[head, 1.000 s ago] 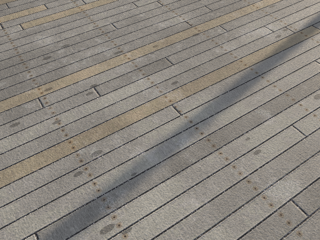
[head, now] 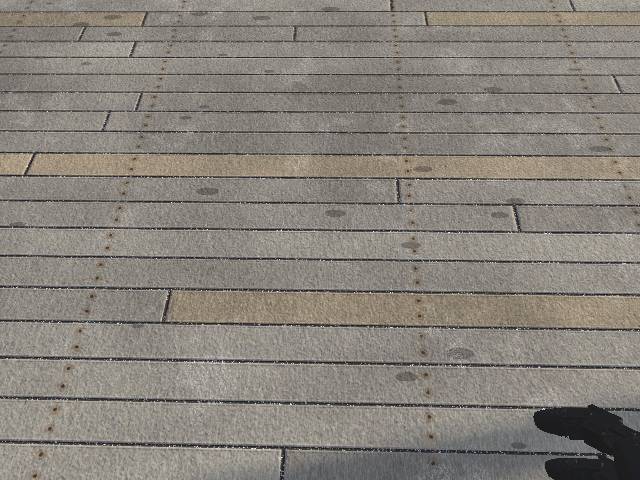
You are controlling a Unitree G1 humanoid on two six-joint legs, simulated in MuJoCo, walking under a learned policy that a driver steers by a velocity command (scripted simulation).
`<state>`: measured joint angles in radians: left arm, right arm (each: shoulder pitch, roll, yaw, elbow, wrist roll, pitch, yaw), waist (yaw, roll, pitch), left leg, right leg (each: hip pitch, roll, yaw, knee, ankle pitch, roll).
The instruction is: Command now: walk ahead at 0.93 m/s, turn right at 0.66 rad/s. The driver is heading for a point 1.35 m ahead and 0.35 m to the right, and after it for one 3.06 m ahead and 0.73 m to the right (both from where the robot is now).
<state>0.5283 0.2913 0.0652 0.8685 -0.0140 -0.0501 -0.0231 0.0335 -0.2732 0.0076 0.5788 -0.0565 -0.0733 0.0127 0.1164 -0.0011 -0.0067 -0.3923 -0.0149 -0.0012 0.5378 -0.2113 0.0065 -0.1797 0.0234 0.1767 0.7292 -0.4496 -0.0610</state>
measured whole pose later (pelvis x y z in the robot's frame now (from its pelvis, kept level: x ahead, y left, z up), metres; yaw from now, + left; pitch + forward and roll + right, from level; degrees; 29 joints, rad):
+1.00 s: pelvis +0.84 -0.26 +0.00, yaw -26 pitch +0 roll +1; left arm 0.19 0.29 -0.01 0.74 0.07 -0.09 -0.01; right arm 0.39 -0.32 -0.06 0.84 -0.01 -0.04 0.02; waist -0.04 -0.01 0.04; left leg -0.28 -0.17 0.00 0.48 -0.19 0.14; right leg -0.42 0.02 0.05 1.29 -0.28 -0.04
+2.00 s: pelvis +1.46 -0.46 +0.01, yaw +6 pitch +0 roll +1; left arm 0.25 0.23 0.02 0.75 0.01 0.07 0.00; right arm 0.18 -0.20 0.00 0.75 -0.03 0.00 -0.01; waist 0.01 -0.01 0.08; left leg -0.31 -0.07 0.11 0.44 -0.13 0.11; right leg -0.46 -0.04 0.01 0.93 -0.39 0.00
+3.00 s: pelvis +1.50 -0.49 +0.01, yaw -18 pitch +1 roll -1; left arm 0.12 0.30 0.03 0.69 0.00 0.03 0.04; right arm 0.26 -0.31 -0.07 0.77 0.00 0.06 0.02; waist -0.04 0.00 0.08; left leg -0.29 -0.13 -0.28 0.45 -0.16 0.02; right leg -0.23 0.11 0.11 0.54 -0.40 0.01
